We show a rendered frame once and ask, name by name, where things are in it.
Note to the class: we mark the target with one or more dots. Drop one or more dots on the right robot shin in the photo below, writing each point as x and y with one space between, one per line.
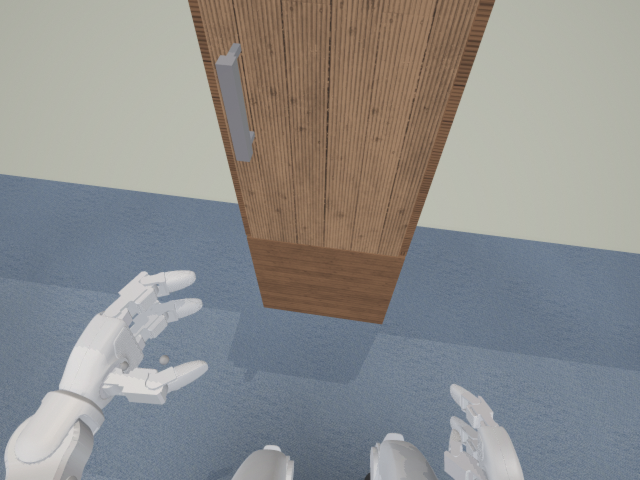
394 436

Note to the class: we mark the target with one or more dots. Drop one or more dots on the robot right thigh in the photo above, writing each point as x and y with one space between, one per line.
399 460

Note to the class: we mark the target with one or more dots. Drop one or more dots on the handle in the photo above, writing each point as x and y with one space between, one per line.
232 94

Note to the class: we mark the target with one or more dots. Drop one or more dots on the right robot hand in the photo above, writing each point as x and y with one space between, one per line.
490 454

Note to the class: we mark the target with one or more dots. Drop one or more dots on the robot left forearm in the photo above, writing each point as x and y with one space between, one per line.
56 442

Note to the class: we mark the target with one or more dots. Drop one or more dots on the left robot hand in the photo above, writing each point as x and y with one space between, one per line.
93 370

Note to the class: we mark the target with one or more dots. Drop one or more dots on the cupboard door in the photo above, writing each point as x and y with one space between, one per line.
345 98

